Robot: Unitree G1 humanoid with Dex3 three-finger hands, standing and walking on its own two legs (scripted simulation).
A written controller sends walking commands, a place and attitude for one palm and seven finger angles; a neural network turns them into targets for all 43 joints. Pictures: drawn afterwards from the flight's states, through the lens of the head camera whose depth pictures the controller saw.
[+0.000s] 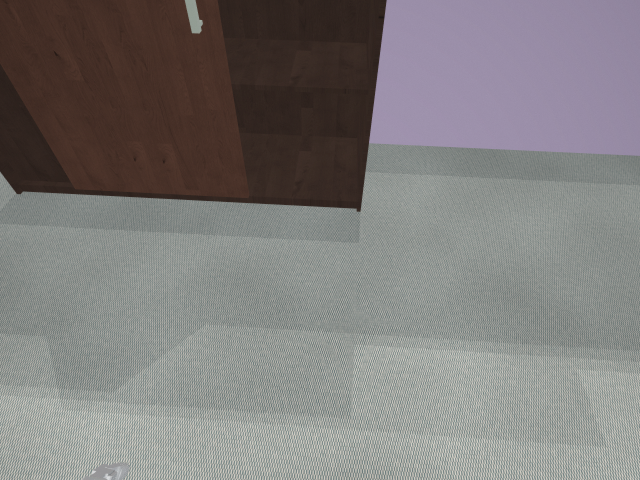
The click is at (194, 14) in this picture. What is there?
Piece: wardrobe's sliding door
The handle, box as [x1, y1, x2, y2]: [185, 0, 202, 33]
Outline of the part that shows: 185,0 192,32 199,33 201,30 200,26 202,22 198,19 195,0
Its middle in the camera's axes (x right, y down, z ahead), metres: -0.39 -0.75 +1.11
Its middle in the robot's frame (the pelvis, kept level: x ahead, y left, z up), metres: +1.34 +0.45 +0.15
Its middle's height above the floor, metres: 0.92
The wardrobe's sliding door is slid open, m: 0.50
